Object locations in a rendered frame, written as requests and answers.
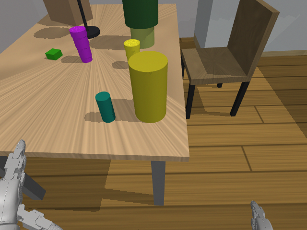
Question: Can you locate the table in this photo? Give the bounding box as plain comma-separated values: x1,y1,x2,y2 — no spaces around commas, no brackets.
0,4,189,206

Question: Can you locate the desk lamp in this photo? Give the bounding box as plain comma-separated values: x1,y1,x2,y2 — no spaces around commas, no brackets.
77,0,100,39

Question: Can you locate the left robot hand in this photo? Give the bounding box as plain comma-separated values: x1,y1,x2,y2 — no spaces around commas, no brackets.
0,139,63,230

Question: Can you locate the potted plant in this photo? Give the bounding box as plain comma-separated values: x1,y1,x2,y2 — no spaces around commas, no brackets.
122,0,158,49

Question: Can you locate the right robot hand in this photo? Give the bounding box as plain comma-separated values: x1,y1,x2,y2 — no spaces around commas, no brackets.
250,201,273,230

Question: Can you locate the chair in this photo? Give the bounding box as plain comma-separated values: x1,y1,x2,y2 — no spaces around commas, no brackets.
181,0,280,119

